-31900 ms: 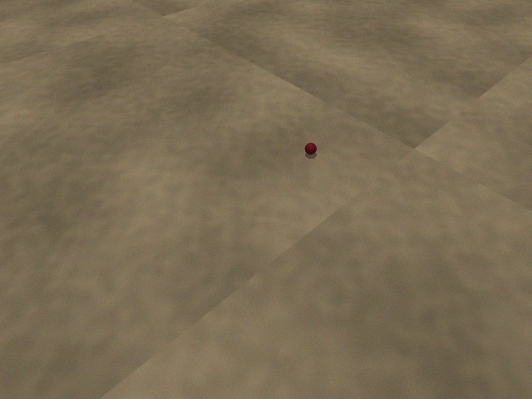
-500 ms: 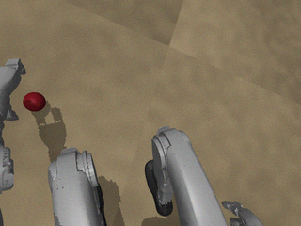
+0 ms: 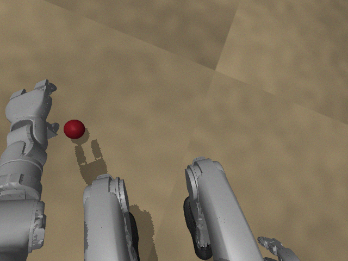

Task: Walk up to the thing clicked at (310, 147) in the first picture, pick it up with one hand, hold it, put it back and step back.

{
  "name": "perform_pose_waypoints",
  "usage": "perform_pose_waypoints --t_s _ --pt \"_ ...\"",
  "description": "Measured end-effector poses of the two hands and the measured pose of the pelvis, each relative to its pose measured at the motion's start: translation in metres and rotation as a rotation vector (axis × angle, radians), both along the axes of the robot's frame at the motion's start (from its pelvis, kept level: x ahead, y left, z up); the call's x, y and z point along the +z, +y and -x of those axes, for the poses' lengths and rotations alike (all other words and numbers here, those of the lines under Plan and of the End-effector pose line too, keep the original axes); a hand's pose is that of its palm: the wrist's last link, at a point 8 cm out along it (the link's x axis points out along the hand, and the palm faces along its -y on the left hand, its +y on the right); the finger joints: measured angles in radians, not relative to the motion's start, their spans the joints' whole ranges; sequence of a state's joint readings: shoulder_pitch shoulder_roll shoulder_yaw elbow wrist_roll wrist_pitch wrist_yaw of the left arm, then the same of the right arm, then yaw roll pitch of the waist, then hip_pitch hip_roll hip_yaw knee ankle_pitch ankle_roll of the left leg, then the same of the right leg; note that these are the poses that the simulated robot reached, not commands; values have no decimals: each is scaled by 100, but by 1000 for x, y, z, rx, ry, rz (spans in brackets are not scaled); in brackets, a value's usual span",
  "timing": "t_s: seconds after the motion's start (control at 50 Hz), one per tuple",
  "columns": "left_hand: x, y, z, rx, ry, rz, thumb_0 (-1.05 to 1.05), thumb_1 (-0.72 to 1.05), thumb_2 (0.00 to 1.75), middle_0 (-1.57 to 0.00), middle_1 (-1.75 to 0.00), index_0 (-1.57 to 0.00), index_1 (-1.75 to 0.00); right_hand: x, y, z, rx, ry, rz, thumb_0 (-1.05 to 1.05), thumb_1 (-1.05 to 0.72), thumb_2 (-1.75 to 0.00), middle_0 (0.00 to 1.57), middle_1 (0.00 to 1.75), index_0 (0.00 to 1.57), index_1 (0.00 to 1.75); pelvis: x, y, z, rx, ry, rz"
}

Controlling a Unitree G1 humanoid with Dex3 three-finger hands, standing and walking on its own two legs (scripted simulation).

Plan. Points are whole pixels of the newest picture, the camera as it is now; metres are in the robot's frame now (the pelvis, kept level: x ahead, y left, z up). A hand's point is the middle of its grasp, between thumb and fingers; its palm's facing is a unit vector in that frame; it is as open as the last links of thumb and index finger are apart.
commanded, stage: home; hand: left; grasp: from above
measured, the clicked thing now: (74, 129) +0.51 +0.28 -0.36
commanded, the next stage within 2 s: none
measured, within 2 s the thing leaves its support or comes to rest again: neither
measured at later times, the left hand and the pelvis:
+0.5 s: hand (4, 203) +0.28 +0.23 +0.08, palm faces -0.06 -0.89 -0.46, open 7.4 cm; pelvis +0.01 +0.00 +0.18, yaw +5 degrees
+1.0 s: hand out of the picture +0.22 +0.21 +0.27, palm faces +0.18 -0.96 -0.21, open 7.4 cm; pelvis +0.07 +0.01 +0.32, yaw +7 degrees
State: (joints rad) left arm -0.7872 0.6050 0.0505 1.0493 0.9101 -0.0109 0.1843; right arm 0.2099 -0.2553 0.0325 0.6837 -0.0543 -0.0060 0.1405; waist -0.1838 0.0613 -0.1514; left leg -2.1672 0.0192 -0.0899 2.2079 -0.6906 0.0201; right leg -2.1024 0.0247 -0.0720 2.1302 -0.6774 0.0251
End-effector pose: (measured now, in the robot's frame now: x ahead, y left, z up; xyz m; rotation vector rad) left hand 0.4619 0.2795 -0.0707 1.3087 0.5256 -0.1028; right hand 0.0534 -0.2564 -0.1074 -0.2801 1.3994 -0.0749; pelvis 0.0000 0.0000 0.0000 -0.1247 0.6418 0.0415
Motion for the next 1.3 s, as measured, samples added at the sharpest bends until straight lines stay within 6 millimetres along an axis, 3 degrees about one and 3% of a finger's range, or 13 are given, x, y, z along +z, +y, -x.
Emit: perform_pose_waypoints --t_s 0.22,0.34,0.46,0.58,0.76,0.96,1.08,1.3 --pt "86 3 100 175 19 332 0 73 93 -22 -39 -22 -39 82 -2 -87 78 -236 24 1 -90 -90 20 30 20 30 81 0 0 27 -55 -22" --pt "129 3 147 320 7 480 0 84 91 -22 -33 -21 -33 135 10 -134 116 -407 29 1 -90 -90 20 30 20 30 123 0 -1 46 -109 -32" --pt "172 -5 184 473 19 638 0 88 90 -21 -31 -21 -31 190 29 -164 124 -543 11 1 -90 -90 20 30 20 30 166 0 -9 58 -167 -44" --pt "218 -14 207 596 29 774 1 89 90 -21 -30 -21 -30 241 44 -174 114 -611 -3 1 -90 -90 20 30 20 30 211 1 -23 69 -228 -57" --pt "289 -21 229 744 30 906 1 89 90 -21 -30 -20 -30 304 48 -170 77 -638 19 1 -90 -90 21 30 20 30 271 3 -49 84 -324 -72" --pt "358 -27 258 775 12 957 1 90 90 -20 -30 -20 -30 356 42 -177 42 -730 48 1 -90 -90 21 30 20 30 314 6 -73 92 -420 -90" --pt "374 -29 271 773 5 964 1 90 90 -20 -30 -20 -30 372 43 -194 62 -810 44 1 -90 -90 21 30 20 30 322 6 -77 99 -453 -97" --pt "371 -31 276 784 15 977 1 90 90 -20 -30 -20 -30 382 48 -213 119 -873 31 1 -90 -90 21 30 20 30 323 3 -77 106 -468 -106"
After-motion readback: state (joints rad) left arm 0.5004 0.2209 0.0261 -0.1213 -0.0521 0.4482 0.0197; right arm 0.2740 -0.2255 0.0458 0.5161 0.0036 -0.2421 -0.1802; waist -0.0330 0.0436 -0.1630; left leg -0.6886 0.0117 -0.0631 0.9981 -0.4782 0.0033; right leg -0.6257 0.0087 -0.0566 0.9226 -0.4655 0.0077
